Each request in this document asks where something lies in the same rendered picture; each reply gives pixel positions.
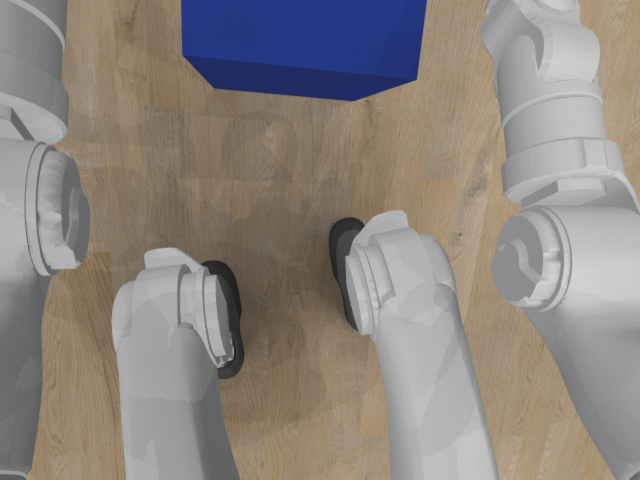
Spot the right robot forearm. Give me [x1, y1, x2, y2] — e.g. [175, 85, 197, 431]
[480, 0, 640, 215]

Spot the carton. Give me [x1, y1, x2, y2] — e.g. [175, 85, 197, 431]
[181, 0, 427, 101]

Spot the robot right upper arm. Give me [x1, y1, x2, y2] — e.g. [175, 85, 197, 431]
[490, 205, 640, 480]

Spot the left robot foot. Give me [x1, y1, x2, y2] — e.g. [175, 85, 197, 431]
[201, 260, 244, 379]

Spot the robot left upper arm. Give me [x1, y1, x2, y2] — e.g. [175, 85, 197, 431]
[0, 138, 90, 480]

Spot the left robot forearm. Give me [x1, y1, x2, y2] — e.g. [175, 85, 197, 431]
[0, 0, 69, 145]

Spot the right robot thigh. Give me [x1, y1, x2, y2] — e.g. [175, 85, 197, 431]
[345, 227, 500, 480]

